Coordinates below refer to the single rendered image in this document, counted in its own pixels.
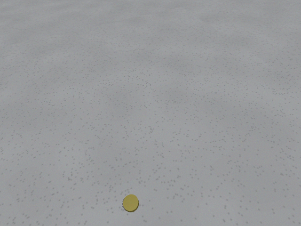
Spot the tin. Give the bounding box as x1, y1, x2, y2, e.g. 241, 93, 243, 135
123, 194, 139, 212

